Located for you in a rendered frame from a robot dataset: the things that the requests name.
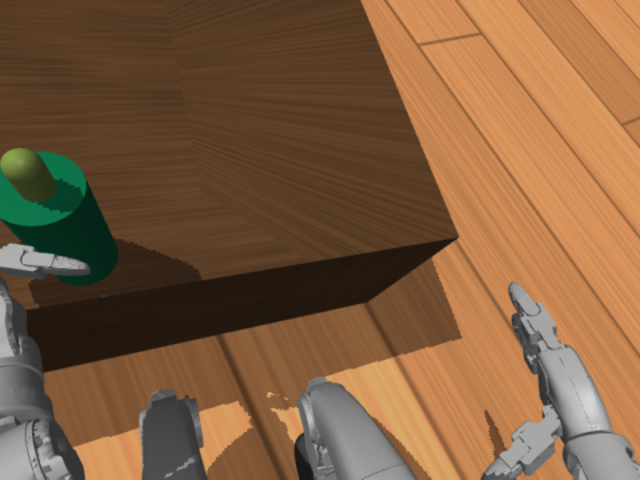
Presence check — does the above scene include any left robot arm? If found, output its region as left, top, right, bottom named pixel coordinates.
left=0, top=276, right=85, bottom=480

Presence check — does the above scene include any right robot hand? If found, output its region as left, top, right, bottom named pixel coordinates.
left=480, top=282, right=614, bottom=480

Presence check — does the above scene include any right robot arm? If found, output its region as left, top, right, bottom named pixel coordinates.
left=563, top=431, right=640, bottom=480

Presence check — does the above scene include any left robot hand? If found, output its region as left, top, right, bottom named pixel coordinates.
left=0, top=243, right=91, bottom=280

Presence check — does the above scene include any bottle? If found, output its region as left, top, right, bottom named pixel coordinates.
left=0, top=148, right=118, bottom=286

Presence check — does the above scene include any right robot foot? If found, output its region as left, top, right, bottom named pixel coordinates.
left=294, top=433, right=314, bottom=480

